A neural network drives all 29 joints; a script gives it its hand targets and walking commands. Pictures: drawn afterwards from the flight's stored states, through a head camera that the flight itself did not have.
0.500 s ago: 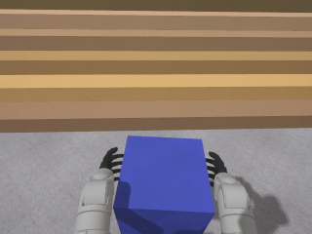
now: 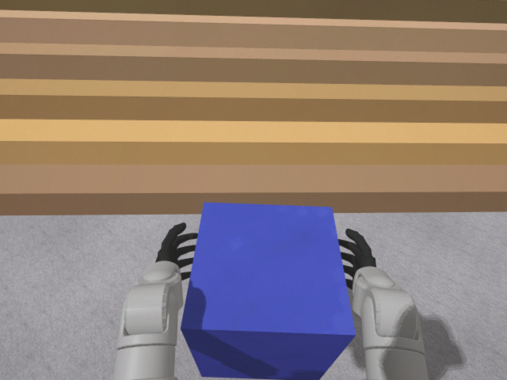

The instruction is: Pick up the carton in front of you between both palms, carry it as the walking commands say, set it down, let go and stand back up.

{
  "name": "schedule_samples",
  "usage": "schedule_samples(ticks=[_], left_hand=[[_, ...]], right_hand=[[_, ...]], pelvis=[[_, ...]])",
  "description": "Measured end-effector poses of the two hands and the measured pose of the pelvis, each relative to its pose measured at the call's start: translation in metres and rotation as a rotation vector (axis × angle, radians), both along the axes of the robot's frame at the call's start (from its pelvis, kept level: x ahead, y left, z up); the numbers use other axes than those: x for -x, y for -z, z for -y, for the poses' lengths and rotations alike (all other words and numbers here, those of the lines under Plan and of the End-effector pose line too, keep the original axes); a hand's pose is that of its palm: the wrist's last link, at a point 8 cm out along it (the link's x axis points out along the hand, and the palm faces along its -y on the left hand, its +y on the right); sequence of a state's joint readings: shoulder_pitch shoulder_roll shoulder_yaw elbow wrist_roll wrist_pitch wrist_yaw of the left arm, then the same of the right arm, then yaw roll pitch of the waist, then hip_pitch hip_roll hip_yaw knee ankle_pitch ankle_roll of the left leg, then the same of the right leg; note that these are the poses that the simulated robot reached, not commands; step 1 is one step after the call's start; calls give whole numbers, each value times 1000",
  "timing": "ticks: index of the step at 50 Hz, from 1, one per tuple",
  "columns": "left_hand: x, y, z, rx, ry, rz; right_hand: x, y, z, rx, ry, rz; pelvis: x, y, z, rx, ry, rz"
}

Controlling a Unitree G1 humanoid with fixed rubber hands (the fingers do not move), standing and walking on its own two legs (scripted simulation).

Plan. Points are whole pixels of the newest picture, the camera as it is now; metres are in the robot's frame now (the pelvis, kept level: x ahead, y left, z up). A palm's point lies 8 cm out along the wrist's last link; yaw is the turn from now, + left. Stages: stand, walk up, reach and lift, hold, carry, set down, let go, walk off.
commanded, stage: carry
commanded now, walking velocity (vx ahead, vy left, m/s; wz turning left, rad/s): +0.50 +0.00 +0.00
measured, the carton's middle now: (263, 295) +0.30 +0.00 +0.01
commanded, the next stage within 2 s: none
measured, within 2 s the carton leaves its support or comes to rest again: neither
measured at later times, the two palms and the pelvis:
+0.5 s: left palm (167, 189) +0.48 +0.19 +0.09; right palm (315, 188) +0.50 -0.11 +0.10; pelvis +0.24 +0.03 -0.01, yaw +0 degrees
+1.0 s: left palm (201, 124) +0.81 +0.17 +0.07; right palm (304, 127) +0.82 -0.13 +0.07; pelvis +0.57 +0.01 -0.02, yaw +1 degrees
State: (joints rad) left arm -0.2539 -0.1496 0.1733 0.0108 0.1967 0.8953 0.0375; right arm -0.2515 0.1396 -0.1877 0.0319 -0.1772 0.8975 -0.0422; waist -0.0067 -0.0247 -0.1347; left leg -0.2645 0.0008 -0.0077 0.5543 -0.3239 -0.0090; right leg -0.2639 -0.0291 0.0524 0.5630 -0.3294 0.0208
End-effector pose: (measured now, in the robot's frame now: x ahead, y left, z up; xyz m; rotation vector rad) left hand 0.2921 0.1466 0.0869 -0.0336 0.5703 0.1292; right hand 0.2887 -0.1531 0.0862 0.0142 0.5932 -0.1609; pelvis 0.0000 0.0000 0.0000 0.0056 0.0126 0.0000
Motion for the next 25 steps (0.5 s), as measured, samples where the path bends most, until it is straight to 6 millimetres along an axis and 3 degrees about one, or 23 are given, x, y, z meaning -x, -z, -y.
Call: schedule_samples(ticks=[4,8,11,14,19,25], left_hand=[[-21,-9,-6,9,1,-16],[-48,-17,4,26,7,-34],[-71,-17,13,27,21,-11],[-86,-14,10,33,3,-45],[-115,-13,-14,47,-69,-85],[-190,-7,-44,60,-86,-31]], right_hand=[[-18,-7,-6,-19,19,-16],[-38,-13,4,-34,48,-32],[-57,-13,13,-38,62,-9],[-78,-13,9,-30,46,-44],[-128,-16,-14,-29,-17,-86],[-206,-10,-44,-25,-33,-32]], pelvis=[[-27,-3,-6,12,45,-37],[-60,-7,-2,34,51,-63],[-87,1,4,37,22,-65],[-116,-2,6,25,-13,-77],[-169,-10,-1,5,-12,-88],[-245,11,-28,1,7,-58]])
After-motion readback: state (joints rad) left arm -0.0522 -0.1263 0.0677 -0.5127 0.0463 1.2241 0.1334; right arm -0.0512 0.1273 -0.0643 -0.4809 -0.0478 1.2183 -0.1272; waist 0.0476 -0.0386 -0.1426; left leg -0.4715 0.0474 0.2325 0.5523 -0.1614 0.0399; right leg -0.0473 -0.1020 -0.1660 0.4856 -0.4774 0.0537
